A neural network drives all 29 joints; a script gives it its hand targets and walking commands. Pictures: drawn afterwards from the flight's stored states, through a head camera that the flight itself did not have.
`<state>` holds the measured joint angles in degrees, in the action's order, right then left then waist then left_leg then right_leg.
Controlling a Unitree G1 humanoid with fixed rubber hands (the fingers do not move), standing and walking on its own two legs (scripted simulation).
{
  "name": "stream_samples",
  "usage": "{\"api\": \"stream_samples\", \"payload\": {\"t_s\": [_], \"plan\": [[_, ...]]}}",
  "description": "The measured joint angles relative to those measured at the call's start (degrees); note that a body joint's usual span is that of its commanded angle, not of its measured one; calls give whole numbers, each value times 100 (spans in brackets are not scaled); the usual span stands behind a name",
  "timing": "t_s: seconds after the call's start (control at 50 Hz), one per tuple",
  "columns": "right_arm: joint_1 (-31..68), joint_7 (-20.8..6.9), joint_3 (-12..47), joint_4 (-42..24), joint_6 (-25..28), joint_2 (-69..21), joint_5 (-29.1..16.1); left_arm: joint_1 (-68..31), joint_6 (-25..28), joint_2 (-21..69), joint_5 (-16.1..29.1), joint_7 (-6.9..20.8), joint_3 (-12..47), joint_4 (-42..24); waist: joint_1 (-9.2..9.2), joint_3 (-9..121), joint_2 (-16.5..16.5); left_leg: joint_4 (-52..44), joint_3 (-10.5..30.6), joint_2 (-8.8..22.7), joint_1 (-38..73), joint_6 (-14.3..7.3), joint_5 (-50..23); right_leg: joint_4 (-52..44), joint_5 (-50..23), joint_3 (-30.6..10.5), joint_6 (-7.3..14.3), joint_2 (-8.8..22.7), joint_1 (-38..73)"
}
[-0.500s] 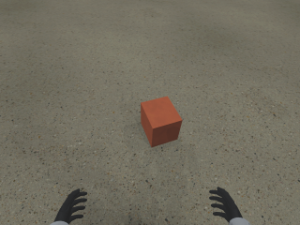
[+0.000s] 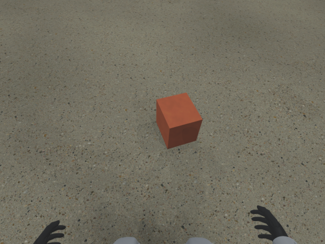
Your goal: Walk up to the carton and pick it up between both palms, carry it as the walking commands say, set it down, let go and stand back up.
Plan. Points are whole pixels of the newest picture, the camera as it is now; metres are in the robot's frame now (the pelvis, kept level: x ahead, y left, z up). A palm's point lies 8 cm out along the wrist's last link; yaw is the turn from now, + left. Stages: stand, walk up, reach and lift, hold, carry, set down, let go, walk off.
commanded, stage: stand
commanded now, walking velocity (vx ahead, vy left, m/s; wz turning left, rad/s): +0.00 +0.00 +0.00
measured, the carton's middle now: (177, 120) +0.93 -0.12 -0.62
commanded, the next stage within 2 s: walk up in 1.96 s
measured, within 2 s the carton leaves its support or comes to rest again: neither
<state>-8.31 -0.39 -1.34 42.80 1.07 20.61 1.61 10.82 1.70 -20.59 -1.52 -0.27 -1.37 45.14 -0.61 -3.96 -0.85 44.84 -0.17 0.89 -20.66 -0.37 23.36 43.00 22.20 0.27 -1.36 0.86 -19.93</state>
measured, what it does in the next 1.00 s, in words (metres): stands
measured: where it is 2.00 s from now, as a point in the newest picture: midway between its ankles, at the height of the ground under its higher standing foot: outside the picture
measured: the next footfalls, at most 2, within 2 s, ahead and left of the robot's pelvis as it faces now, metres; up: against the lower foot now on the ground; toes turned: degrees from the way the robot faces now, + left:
none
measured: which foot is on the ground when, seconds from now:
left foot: down 0.00-1.00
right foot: down 0.00-1.00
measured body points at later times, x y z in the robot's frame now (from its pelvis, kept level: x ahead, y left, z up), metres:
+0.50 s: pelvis +0.00 -0.01 +0.02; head +0.02 -0.01 +0.47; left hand +0.10 +0.30 -0.09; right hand +0.13 -0.31 -0.10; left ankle +0.01 +0.11 -0.71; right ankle +0.01 -0.14 -0.71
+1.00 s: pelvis +0.00 -0.02 +0.03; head +0.01 -0.02 +0.48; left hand +0.08 +0.29 -0.09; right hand +0.10 -0.32 -0.09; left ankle +0.01 +0.12 -0.71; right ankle +0.01 -0.14 -0.71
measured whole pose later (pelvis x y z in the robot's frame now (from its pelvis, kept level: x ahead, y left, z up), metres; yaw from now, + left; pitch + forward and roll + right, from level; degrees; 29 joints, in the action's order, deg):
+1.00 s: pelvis +0.00 -0.02 +0.03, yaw +0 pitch -3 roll +0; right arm -5.3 -0.3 0.1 60.1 0.6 20.7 0.7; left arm 5.7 0.9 -20.9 -0.5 0.5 -0.3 62.0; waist -0.2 -4.4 -0.6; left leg 22.5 0.1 1.3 -8.3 1.2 11.5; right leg 22.8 11.6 1.0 -0.1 0.5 -8.4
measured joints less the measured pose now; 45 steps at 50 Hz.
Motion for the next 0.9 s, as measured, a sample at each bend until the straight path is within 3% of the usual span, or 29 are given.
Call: {"api": "stream_samples", "payload": {"t_s": [0.58, 0.9], "plan": [[222, 2, 144, 1267, -27, 81, -89, -335, -68, -28, 110, 50, 129, 1109, 35, -62, 9, -1470, 32, -20, 871, 98, -751, -1276, -623, 67, 79, 28, 802], [309, 13, 134, 1654, -37, 42, -78, -538, -94, -32, 87, 72, 123, 1593, 47, -70, 2, -2110, 55, 37, 1188, 153, -1137, -1928, -1010, 103, 128, -27, 1128]]}}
